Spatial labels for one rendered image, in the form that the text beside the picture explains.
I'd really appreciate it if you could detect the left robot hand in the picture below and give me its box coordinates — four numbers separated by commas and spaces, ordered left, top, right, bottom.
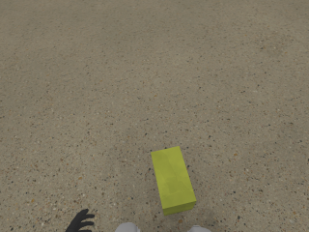
65, 209, 95, 232

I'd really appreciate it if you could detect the robot left thigh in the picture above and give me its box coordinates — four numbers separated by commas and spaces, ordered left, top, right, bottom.
115, 222, 141, 232

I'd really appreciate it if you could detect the carton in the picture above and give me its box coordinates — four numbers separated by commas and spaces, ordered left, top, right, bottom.
151, 146, 197, 216

